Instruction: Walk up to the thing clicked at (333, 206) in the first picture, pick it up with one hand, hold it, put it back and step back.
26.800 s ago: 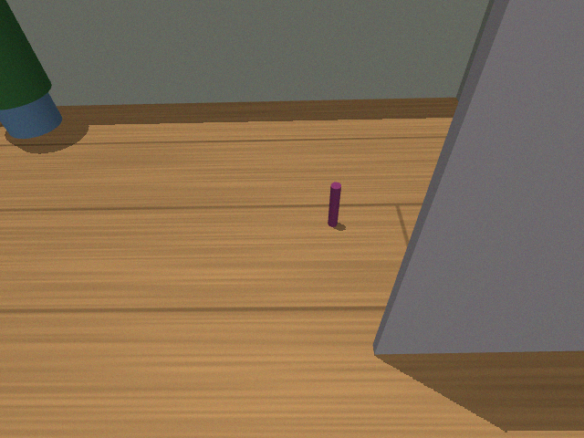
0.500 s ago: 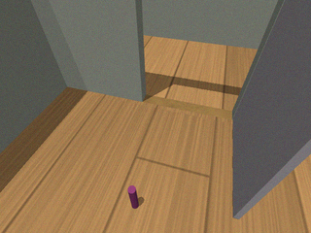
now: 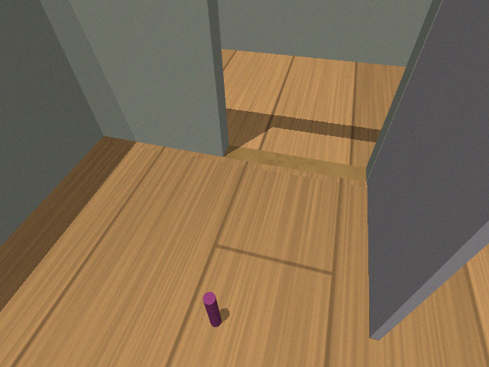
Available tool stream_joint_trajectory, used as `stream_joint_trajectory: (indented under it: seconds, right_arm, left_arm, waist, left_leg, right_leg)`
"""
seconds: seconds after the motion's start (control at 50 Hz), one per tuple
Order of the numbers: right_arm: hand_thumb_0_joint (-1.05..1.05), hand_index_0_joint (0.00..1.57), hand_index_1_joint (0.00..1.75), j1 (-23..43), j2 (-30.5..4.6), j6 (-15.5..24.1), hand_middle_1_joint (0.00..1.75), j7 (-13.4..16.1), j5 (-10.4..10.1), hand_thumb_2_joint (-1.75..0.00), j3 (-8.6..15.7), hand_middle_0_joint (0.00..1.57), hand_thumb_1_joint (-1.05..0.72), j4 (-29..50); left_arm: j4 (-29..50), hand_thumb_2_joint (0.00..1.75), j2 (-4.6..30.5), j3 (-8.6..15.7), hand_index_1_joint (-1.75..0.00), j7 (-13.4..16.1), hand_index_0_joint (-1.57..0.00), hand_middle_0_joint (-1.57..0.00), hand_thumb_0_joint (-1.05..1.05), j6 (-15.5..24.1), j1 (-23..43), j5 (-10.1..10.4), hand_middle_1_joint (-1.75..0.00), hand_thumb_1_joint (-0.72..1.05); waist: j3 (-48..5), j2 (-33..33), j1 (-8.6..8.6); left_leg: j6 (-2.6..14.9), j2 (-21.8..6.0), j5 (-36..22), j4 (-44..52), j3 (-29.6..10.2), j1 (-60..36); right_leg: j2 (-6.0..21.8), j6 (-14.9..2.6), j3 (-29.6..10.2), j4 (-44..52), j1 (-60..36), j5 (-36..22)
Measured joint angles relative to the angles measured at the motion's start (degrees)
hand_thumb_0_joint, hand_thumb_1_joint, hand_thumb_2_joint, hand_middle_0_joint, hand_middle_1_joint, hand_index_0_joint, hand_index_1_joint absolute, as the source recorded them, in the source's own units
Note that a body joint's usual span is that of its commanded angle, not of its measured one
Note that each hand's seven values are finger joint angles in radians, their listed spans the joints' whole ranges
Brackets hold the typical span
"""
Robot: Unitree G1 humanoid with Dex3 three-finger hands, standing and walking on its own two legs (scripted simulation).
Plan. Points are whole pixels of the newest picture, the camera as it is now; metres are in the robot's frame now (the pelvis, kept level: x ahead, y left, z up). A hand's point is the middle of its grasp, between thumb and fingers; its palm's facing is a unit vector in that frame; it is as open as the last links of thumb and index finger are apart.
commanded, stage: stand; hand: left
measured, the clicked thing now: (212, 310) +0.45 +0.16 -0.66
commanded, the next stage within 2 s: walk up in 0.44 s
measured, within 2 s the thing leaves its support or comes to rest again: neither
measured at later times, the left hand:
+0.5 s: hand out of the picture +0.09 +0.24 -0.16, palm faces +0.01 -0.94 -0.34, open 7.4 cm
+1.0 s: hand out of the picture +0.01 +0.31 -0.18, palm faces -0.05 -0.93 -0.37, open 7.4 cm
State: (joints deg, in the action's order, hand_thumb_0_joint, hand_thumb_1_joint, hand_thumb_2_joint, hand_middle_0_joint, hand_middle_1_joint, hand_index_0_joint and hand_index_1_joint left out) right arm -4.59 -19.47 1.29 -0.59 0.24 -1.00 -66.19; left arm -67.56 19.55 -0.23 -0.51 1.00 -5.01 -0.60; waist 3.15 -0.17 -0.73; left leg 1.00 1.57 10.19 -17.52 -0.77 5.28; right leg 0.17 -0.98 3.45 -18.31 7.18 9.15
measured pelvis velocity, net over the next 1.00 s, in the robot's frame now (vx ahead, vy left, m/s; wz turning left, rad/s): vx -0.11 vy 0.04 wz -0.03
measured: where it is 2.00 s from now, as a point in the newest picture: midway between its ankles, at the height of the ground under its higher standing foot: outside the picture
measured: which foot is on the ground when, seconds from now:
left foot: down 0.00-0.56, up 0.58-0.74, down 0.76-1.00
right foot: down 0.00-0.78, up 0.80-1.00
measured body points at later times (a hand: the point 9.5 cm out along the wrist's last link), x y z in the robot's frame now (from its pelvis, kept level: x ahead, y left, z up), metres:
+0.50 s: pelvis +0.00 -0.01 +0.00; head +0.02 -0.01 +0.45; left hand +0.09 +0.29 -0.13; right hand +0.09 -0.31 -0.14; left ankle -0.01 +0.11 -0.75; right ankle +0.01 -0.10 -0.75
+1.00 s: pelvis -0.11 +0.04 -0.02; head -0.03 +0.06 +0.42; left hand +0.01 +0.35 -0.15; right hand -0.04 -0.28 -0.13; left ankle -0.08 +0.15 -0.75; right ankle -0.15 -0.10 -0.67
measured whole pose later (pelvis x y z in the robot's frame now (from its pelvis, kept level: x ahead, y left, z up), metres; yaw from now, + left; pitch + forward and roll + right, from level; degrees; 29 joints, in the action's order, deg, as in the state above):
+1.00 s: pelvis -0.11 +0.04 -0.02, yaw -2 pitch -2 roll -1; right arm -8.2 -19.7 -1.7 1.0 1.5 2.7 -53.1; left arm -50.5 23.1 4.5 0.8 -4.6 -4.9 -1.3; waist 11.9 2.0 0.3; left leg 1.2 -2.1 15.6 -34.5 1.1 17.2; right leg -5.7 1.8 -7.0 -66.6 25.0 30.1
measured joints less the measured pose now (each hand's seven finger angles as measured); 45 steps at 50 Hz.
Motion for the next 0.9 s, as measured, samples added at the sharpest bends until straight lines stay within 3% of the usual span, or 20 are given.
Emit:
stream_joint_trajectory:
  seconds: [0.46, 0.56, 0.64, 0.68, 0.72, 0.76, 0.78, 0.8, 0.84, 0.9]
  right_arm:
    - [0.01, 0.20, 0.30, -0.4, -0.5, -0.5, 0.30, 0.1, 0.0, -0.89, 0.0, 0.21, -0.90, 0.4]
    - [0.01, 0.20, 0.30, 1.6, -1.8, -2.1, 0.30, 0.3, -0.6, -0.89, 1.4, 0.21, -0.90, 3.4]
    - [0.01, 0.20, 0.30, 1.3, -2.7, -3.7, 0.30, 0.2, -0.4, -0.89, 2.6, 0.21, -0.90, 6.6]
    - [0.01, 0.20, 0.30, 0.4, -3.0, -4.0, 0.30, 0.1, -0.4, -0.89, 3.0, 0.20, -0.91, 8.0]
    - [0.01, 0.20, 0.30, -0.7, -3.3, -4.0, 0.30, 0.1, -0.3, -0.89, 3.3, 0.20, -0.91, 8.9]
    - [0.01, 0.20, 0.30, -2.0, -3.8, -3.6, 0.30, 0.2, 0.4, -0.89, 3.8, 0.20, -0.91, 9.5]
    - [0.01, 0.20, 0.30, -2.4, -3.7, -3.4, 0.30, 0.4, 0.9, -0.89, 4.2, 0.20, -0.91, 9.5]
    - [0.01, 0.20, 0.30, -2.4, -3.1, -3.4, 0.30, 0.5, 1.4, -0.89, 4.3, 0.20, -0.91, 9.4]
    - [0.01, 0.20, 0.30, -2.9, -2.2, -3.5, 0.30, 0.2, 1.7, -0.89, 4.2, 0.20, -0.91, 9.7]
    - [0.01, 0.20, 0.30, -3.8, -0.7, -3.5, 0.30, 0.7, 1.8, -0.89, 3.6, 0.21, -0.90, 10.3]
  left_arm:
    - [1.3, 0.90, -0.2, 0.4, -0.30, 0.2, -0.20, -0.21, 0.00, 0.0, 0.8, 0.2, -0.30, 0.91]
    - [5.6, 0.90, 0.6, 2.6, -0.30, 0.8, -0.20, -0.21, 0.00, -1.2, 2.4, 0.8, -0.30, 0.91]
    - [9.3, 0.90, 1.7, 3.4, -0.30, 1.2, -0.20, -0.21, 0.00, -2.5, 3.5, -0.2, -0.30, 0.91]
    - [10.8, 0.90, 2.3, 3.5, -0.30, 1.5, -0.20, -0.21, 0.00, -2.9, 3.7, -0.8, -0.30, 0.91]
    - [12.4, 0.90, 2.8, 3.5, -0.30, 1.6, -0.20, -0.21, 0.01, -3.3, 4.1, -1.2, -0.30, 0.91]
    - [14.0, 0.90, 3.0, 3.4, -0.30, 1.5, -0.20, -0.21, 0.01, -3.9, 4.3, -1.1, -0.30, 0.91]
    - [14.6, 0.90, 3.3, 3.4, -0.30, 1.3, -0.20, -0.21, 0.01, -4.2, 4.6, -0.8, -0.30, 0.91]
    - [15.1, 0.90, 3.6, 3.6, -0.30, 1.4, -0.20, -0.21, 0.01, -4.5, 5.0, -0.6, -0.30, 0.91]
    - [15.5, 0.90, 3.6, 4.0, -0.30, 1.7, -0.20, -0.21, 0.00, -5.2, 4.8, -0.6, -0.30, 0.91]
    - [15.7, 0.90, 3.8, 4.2, -0.30, 1.7, -0.20, -0.21, 0.00, -5.7, 3.5, -0.3, -0.30, 0.91]
  waist:
    - [-0.6, -0.2, 0.57]
    - [3.9, -0.6, 0.55]
    - [6.4, 0.9, 0.03]
    - [6.9, 1.7, 0.28]
    - [7.1, 2.3, 0.63]
    - [7.1, 2.3, 1.22]
    - [7.6, 2.9, 1.36]
    - [8.6, 3.9, 0.97]
    - [9.4, 3.5, 1.55]
    - [8.8, 3.3, 1.77]
  left_leg:
    - [-0.77, -0.8, 0.4, -0.3, -0.4, -0.1]
    - [-0.42, -1.0, 2.3, -9.9, -0.6, 6.5]
    - [0.48, 1.1, 14.9, -27.6, -1.1, 13.3]
    - [0.76, 1.0, 17.3, -32.0, -1.0, 14.4]
    - [0.67, -0.1, 16.7, -29.5, -0.6, 13.1]
    - [0.39, -1.5, 10.4, -20.7, -0.2, 9.7]
    - [-0.79, -1.1, 9.9, -18.8, 0.2, 8.9]
    - [-0.88, -0.5, 10.2, -19.4, 1.0, 9.0]
    - [-0.40, -1.2, 10.1, -20.3, 0.8, 9.8]
    - [-0.17, -2.1, 7.6, -17.7, 0.8, 10.1]
  right_leg:
    - [-0.8, -0.74, 0.4, 0.3, -0.4, 0.2]
    - [-0.9, -1.35, 0.8, -4.9, 4.0, 1.2]
    - [0.8, -1.27, -0.1, -10.0, 8.0, 2.1]
    - [1.8, -0.71, -0.5, -12.1, 10.1, 2.5]
    - [2.6, 0.14, -0.6, -14.5, 12.2, 2.9]
    - [3.2, 1.18, -0.6, -17.9, 14.6, 3.9]
    - [4.0, 1.44, -1.1, -20.1, 15.8, 4.5]
    - [3.5, 1.25, -3.2, -23.1, 17.0, 8.8]
    - [-1.0, 1.02, -7.7, -32.8, 19.2, 19.1]
    - [-6.0, 0.82, -10.9, -46.2, 21.4, 20.9]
